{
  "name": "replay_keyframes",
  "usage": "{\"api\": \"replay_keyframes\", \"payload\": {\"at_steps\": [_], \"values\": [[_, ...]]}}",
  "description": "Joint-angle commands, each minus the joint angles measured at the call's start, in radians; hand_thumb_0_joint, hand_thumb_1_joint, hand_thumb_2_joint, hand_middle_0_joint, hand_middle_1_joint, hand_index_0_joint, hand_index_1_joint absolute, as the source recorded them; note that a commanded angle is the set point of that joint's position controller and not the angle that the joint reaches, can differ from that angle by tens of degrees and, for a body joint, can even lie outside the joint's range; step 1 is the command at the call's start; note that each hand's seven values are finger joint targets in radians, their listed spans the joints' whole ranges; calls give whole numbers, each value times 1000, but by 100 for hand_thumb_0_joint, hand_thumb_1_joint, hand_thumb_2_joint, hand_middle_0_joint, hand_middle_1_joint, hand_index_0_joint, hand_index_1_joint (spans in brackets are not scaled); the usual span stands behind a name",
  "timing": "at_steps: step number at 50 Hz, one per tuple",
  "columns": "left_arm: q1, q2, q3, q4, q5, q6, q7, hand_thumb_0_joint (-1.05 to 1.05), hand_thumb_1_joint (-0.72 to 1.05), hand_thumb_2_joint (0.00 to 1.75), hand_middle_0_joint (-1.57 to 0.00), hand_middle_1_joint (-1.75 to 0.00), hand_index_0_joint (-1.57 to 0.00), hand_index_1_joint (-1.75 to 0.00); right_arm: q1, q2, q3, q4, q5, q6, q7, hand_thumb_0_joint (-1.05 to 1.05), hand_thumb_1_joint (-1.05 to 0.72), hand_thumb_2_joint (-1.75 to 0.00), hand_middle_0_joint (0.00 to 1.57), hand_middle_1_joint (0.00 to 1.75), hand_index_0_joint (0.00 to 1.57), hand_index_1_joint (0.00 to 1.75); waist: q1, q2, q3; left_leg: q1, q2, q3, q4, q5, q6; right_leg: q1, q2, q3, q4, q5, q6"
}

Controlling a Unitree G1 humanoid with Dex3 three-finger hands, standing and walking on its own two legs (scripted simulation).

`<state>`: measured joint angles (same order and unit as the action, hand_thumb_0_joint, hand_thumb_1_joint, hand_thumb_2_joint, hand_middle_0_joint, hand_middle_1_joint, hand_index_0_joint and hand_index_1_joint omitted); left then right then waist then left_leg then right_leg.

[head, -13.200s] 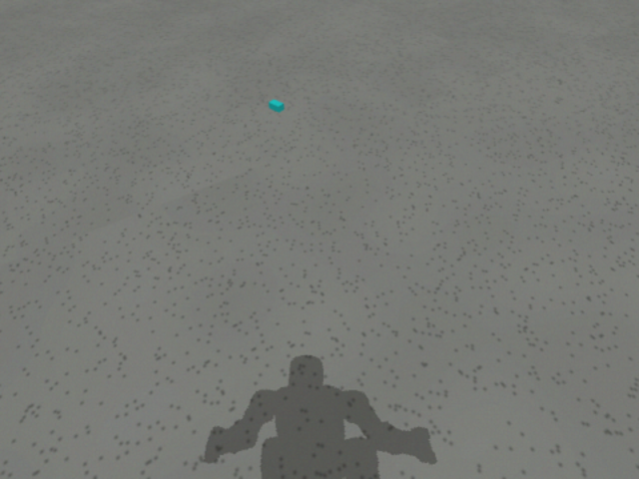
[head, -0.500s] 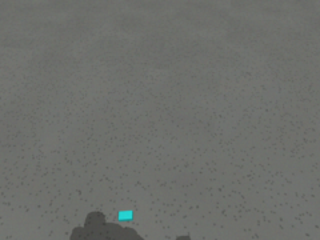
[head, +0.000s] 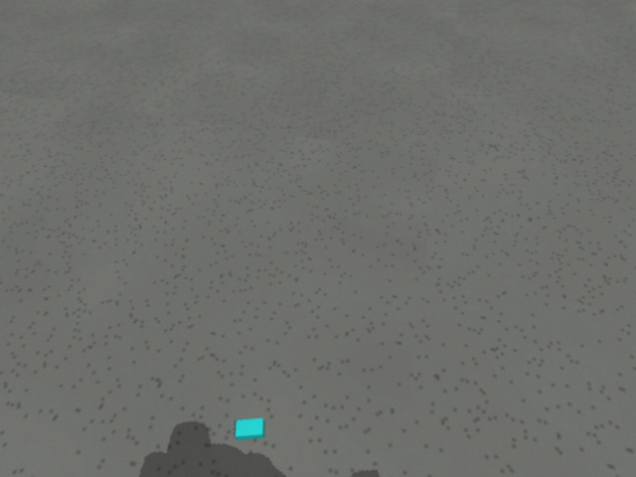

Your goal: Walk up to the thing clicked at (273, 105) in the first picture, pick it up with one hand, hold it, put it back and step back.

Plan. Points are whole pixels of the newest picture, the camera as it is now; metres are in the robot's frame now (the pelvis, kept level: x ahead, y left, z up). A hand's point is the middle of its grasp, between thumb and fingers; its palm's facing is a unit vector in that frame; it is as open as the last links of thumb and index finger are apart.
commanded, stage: stand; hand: left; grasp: from above
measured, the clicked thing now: (250, 429) +0.39 +0.25 -0.77
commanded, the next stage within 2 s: rise first in 0.18 s
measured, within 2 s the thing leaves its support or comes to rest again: neither
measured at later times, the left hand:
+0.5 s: hand out of the picture +0.14 +0.25 -0.17, palm faces +0.01 -0.94 -0.34, open 8.4 cm
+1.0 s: hand out of the picture +0.11 +0.27 -0.24, palm faces -0.17 -0.87 -0.47, open 12.9 cm
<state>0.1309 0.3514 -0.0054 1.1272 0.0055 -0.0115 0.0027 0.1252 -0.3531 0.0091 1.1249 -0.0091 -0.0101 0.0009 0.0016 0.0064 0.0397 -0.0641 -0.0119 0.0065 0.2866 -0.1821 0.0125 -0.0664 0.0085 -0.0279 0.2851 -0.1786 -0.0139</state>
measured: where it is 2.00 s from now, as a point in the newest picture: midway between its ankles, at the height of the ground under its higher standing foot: outside the picture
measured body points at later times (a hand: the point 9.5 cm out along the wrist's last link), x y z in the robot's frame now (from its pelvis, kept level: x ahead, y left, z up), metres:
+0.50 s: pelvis -0.02 +0.00 -0.02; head +0.03 +0.00 +0.43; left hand +0.14 +0.30 -0.14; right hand +0.08 -0.27 -0.14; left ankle -0.01 +0.11 -0.75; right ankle -0.01 -0.11 -0.75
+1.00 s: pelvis -0.02 +0.01 -0.10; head +0.07 +0.03 +0.34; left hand +0.12 +0.31 -0.21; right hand +0.14 -0.24 -0.19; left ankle -0.01 +0.11 -0.75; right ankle -0.01 -0.11 -0.75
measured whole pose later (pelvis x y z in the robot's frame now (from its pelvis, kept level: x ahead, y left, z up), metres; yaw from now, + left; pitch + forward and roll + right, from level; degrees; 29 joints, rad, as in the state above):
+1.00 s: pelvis -0.02 +0.01 -0.10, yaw +0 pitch +18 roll -2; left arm 0.24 0.33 0.12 0.51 0.25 0.16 0.02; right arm 0.20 -0.25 -0.03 0.56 0.01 -0.12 -0.02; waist -0.02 0.00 -0.13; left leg -0.95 0.00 0.00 1.17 -0.55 0.03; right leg -0.93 0.01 -0.05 1.13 -0.52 -0.01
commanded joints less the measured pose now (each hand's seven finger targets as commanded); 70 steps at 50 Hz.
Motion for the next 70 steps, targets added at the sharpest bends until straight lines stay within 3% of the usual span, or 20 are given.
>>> {"api": "replay_keyframes", "payload": {"at_steps": [1,14,15,16,17,18,20,22,24,29,35,38,41,43,49,53,55,62,65,70], "values": [[-33,213,40,-59,3,-24,13,0,90,90,-20,-30,-20,-30,-40,-216,-42,-58,-1,-25,-14,0,-90,-90,20,30,20,30,1,4,-43,-10,149,-115,-37,170,17,-2,-149,117,-31,159,-13],[-37,216,40,-60,3,-25,12,0,86,87,-25,-35,-25,-35,-34,-212,-43,-56,-1,-23,-14,0,-90,-90,20,30,20,30,-1,-16,-51,1,148,-115,-33,166,16,-9,-151,119,-36,155,-16],[-388,28,34,-411,-56,-112,26,0,78,87,-31,-41,-28,-43,-27,-42,11,-333,74,-75,-35,0,-97,-91,20,30,20,30,-124,14,31,-160,2,21,49,11,8,-263,-14,34,48,73,-1],[-507,87,52,-349,-52,-109,29,0,70,87,-29,-47,-26,-51,18,-70,1,-275,73,-76,-43,0,-91,-90,20,30,20,30,-93,-13,-19,-156,-1,11,73,-3,12,-212,-17,22,62,41,2],[-304,182,109,-177,-31,-67,32,0,62,85,-27,-55,-25,-58,58,-107,-19,-284,77,-64,-54,0,-90,-90,20,30,20,30,-63,-35,-4,-183,1,15,90,-19,10,-217,-8,11,75,2,-5],[-243,207,130,-104,-9,-46,21,0,54,83,-26,-61,-25,-62,73,-106,-31,-296,69,-56,-55,0,-89,-90,20,30,20,30,-45,-51,-46,-224,-8,15,139,-22,14,-234,-11,12,107,-14,-8],[-321,265,174,-130,41,-56,1,0,38,84,-24,-74,-25,-73,90,-103,-56,-355,49,-66,-56,0,-92,-90,20,30,20,30,-22,-28,-188,-259,-12,13,217,8,16,-241,-19,22,196,29,-10],[-138,216,191,-80,87,-35,-16,0,22,81,-21,-86,-24,-83,136,-91,-80,-388,32,-71,-45,0,-92,-90,20,30,20,30,10,-5,-259,-327,-20,9,294,55,9,-250,-19,22,274,78,-14],[-83,216,206,-151,111,-7,-12,0,6,81,-22,-89,-25,-86,126,-84,-83,-453,35,-74,-40,0,-92,-90,20,30,20,30,33,36,-299,-335,-27,12,306,87,2,-231,-14,22,298,98,-19],[-96,172,181,-277,146,104,10,0,-34,81,-26,-87,-27,-87,88,-75,-82,-562,46,-76,-34,0,-90,-90,20,30,20,30,0,-18,-240,-415,-14,-3,360,42,6,-336,4,4,330,31,-15],[-24,178,217,-378,190,109,28,0,-37,79,-31,-85,-30,-85,118,-49,-84,-611,33,-116,-27,0,-90,-90,20,30,20,30,-1,24,-289,-547,2,-12,523,-28,2,-516,7,3,508,-56,-16],[-53,151,188,-544,207,92,25,0,-38,76,-34,-84,-34,-84,111,-53,-97,-640,27,-134,-28,0,-93,-91,20,30,20,30,-27,58,-326,-565,17,-28,581,4,-9,-605,13,0,595,-49,-21],[26,173,214,-611,234,102,32,0,-40,78,-34,-82,-33,-83,121,-51,-100,-653,24,-141,-30,0,-94,-91,20,30,20,30,-16,70,-375,-589,24,-46,625,-15,-10,-656,12,0,649,-76,-19],[57,148,186,-699,238,112,32,0,-40,76,-35,-85,-34,-85,105,-49,-100,-676,24,-148,-32,0,-96,-91,20,30,20,30,-26,74,-407,-607,23,-46,661,-9,-7,-687,13,0,675,-73,-20],[145,150,192,-785,275,152,33,0,-39,74,-35,-85,-36,-84,85,-49,-98,-707,25,-165,-31,0,-98,-92,20,30,20,30,-23,71,-421,-714,21,-64,750,-53,-4,-790,12,-2,770,-115,-22],[189,143,177,-839,292,164,30,0,-37,73,-34,-88,-35,-87,78,-54,-99,-713,25,-178,-22,0,-98,-92,20,30,20,30,-21,85,-466,-743,25,-72,822,39,-6,-865,13,-11,855,-83,-24],[132,174,190,-833,322,157,34,0,-40,75,-32,-89,-33,-88,71,-60,-99,-710,27,-184,-19,0,-97,-92,20,30,20,30,-31,81,-469,-773,29,-84,861,41,-7,-927,15,-13,896,-97,-23],[-92,221,187,-687,467,29,52,0,-32,75,-30,-88,-31,-87,29,-76,-103,-674,22,-223,2,0,-92,-90,20,30,20,30,-42,66,-471,-1055,6,-70,1028,-256,-5,-1157,5,4,1070,-272,-23],[-184,250,166,-667,532,-45,69,0,-29,73,-33,-85,-35,-84,27,-91,-114,-646,23,-240,11,0,-93,-90,20,30,20,30,-43,96,-572,-1097,4,-63,1119,-248,-6,-1245,5,10,1156,-266,-23],[-296,350,214,-538,653,-123,139,0,-29,76,-34,-82,-35,-82,31,-109,-117,-586,17,-238,23,0,-93,-91,20,30,20,30,-17,81,-684,-1243,-9,-42,1287,-194,4,-1339,7,12,1286,-216,-25]]}}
